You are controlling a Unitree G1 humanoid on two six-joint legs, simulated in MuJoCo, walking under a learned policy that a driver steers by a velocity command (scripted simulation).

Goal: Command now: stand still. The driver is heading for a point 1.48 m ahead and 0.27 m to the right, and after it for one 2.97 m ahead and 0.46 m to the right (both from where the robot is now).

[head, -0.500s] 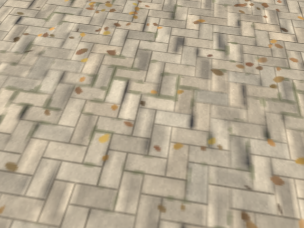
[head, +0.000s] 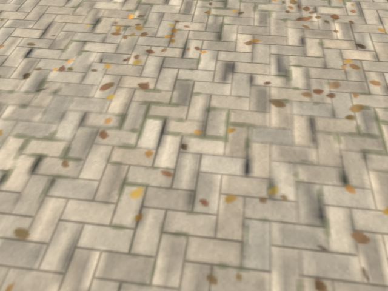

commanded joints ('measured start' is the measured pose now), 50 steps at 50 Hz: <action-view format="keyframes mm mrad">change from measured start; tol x16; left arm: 1 -4 132 22 -25 -1 -7 6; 29 137 202 48 44 -32 -33 12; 50 -312 60 13 -211 -39 -89 -65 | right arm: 1 -18 -102 -20 -23 1 -14 -6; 29 0 -30 6 88 29 -80 7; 35 429 -221 -51 213 25 -116 32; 50 335 -121 -9 148 27 -108 1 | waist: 1 7 -5 -28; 28 27 -192 100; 33 -103 -77 78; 35 -150 311 2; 39 -47 69 73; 50 -63 100 116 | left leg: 1 13 32 -30 -65 167 12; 21 12 32 -12 -67 167 5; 25 -129 -26 43 24 -336 36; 29 -247 15 54 276 -189 59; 32 30 6 77 -5 -128 100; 33 163 21 22 -52 -55 95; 35 358 379 -637 -312 -233 285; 36 338 403 -641 -300 -217 302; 42 286 227 -165 -320 298 181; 50 180 242 -46 -390 326 174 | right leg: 1 -26 -37 37 -91 149 -24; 21 -40 -12 22 -98 154 -27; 25 -114 -41 100 -150 -442 -100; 28 -85 -250 397 -294 -579 -222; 32 -250 -189 272 -227 -378 -172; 34 -445 10 -8 226 -133 -59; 37 -718 -27 88 702 -172 -78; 50 -432 -24 -49 80 290 -53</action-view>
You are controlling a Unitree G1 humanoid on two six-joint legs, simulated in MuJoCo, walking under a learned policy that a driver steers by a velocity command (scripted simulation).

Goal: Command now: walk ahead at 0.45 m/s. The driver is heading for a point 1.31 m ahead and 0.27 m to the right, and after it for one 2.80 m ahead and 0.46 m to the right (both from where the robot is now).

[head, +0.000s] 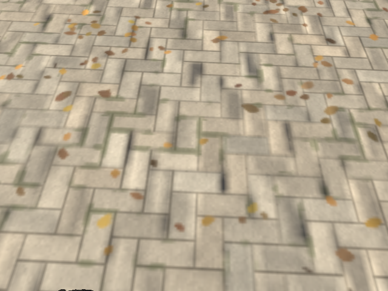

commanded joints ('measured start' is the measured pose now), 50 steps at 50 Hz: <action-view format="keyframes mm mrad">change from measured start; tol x32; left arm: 1 -127 72 11 -103 -4 -16 -10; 7 454 250 87 49 23 -2 4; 12 138 69 33 10 38 -35 -12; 34 518 -4 -1 73 31 6 34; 50 32 45 33 -49 17 -3 31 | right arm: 1 14 -190 -42 -27 13 -4 -9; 28 -585 -109 -35 -318 14 -30 47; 34 -22 -360 -126 -179 -6 -25 40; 50 -153 -205 -68 -148 3 -24 9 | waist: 1 50 135 121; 7 215 -213 -436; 17 76 -14 36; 30 129 -32 34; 35 -32 231 -421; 50 41 85 32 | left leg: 1 -100 266 -93 -41 454 134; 5 -193 205 -16 491 865 59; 7 -726 -51 -123 1120 -246 -4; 8 -832 9 -166 1223 -219 22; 29 -805 95 -29 348 319 24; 32 -420 14 34 316 268 89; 34 288 394 -598 285 87 324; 40 -273 249 -268 22 263 202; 50 -278 195 -72 -57 320 179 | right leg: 1 49 26 -4 -90 34 -34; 5 622 67 -4 -67 -35 -126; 7 1077 -330 803 -319 -415 -335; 14 380 -138 238 -517 -97 -213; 32 704 -138 60 -121 565 -116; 36 -127 51 157 713 -470 -44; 50 9 -41 37 -1 146 23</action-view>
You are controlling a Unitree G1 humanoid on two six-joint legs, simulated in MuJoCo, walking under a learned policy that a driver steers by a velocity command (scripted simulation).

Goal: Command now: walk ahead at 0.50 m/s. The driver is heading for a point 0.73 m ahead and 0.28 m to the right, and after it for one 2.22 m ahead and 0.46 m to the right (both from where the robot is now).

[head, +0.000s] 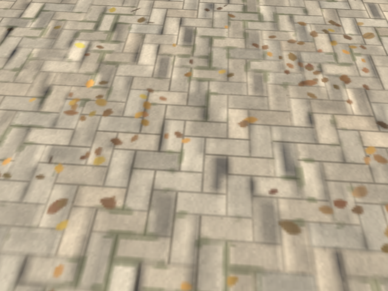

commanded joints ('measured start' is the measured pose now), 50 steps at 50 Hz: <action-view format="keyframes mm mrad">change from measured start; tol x32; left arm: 1 -101 32 -2 -68 -5 -12 -11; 11 358 280 80 37 2 -21 -32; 50 149 37 44 -66 -15 48 7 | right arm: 1 13 -168 -33 -34 10 -9 -11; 32 -458 -74 -12 -210 16 -12 21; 39 73 -265 -80 -98 -9 -20 7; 50 -164 -138 -49 -92 -21 -29 -16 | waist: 1 -2 97 59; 11 131 -293 -362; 32 137 -15 84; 39 -49 346 -444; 50 69 103 28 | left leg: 1 -66 253 -109 -100 169 142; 9 49 255 -62 341 577 60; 11 -547 -5 -55 983 -360 -34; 13 -719 91 -170 1113 -316 5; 33 -587 134 -93 286 198 -44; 37 -7 141 -100 291 152 40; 39 496 514 -758 146 -62 230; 50 -106 342 -40 -93 147 122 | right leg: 1 61 36 -40 -126 99 3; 9 472 122 -85 -235 -75 -111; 11 1064 -251 616 -362 -300 -329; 17 559 -100 232 -544 -76 -219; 29 608 -53 53 -606 16 -196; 37 561 -12 71 -111 246 -113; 40 -64 120 104 579 -573 -38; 50 -21 -22 63 271 -105 -21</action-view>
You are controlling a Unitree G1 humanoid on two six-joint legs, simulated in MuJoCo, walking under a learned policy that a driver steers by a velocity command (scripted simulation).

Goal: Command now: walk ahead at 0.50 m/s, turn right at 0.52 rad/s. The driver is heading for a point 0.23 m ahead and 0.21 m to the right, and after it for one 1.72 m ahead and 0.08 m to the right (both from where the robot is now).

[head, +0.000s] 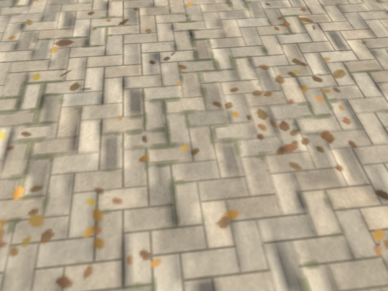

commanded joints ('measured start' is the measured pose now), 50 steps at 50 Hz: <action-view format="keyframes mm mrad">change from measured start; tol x32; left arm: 1 15 15 3 -55 7 -1 -13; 50 -47 84 -5 -199 9 48 31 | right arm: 1 -71 -140 -28 -64 -1 -15 -15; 50 -115 -240 -33 -235 34 104 -8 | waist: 1 37 102 20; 10 -2 104 67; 16 121 -57 -472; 50 21 259 -121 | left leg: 1 -11 279 -114 -192 164 138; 8 163 315 10 -144 235 110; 12 195 286 68 243 874 47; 13 97 237 86 463 771 -6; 15 -485 -43 -94 1125 -530 -132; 16 -509 6 -267 1172 -519 -118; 36 -267 -18 -273 240 -73 -96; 40 5 412 -730 41 609 248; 50 30 174 -565 84 360 151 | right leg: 1 -31 -36 36 -120 159 9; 9 -26 15 -97 -404 126 -32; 13 487 178 -168 -553 207 -120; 15 999 -273 641 -602 755 -429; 22 407 -61 223 -715 618 -271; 37 468 31 390 -554 312 -128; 40 182 247 135 -160 -486 40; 50 344 189 8 -505 -175 110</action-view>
